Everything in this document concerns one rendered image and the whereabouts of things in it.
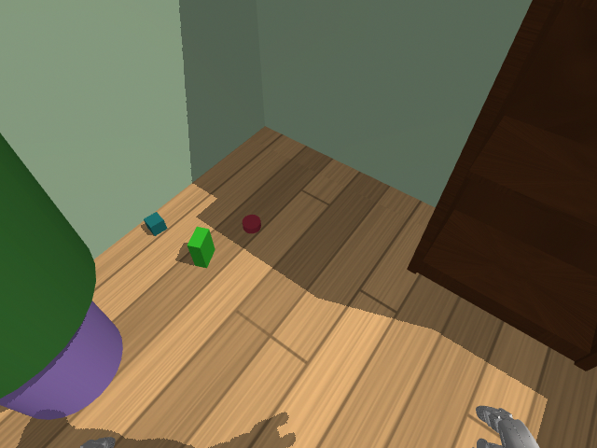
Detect bookshelf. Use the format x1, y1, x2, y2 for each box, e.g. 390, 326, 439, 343
407, 0, 597, 371

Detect right robot hand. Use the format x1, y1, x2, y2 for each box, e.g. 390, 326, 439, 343
473, 406, 539, 448

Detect potted plant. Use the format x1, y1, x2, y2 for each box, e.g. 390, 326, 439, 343
0, 134, 123, 420

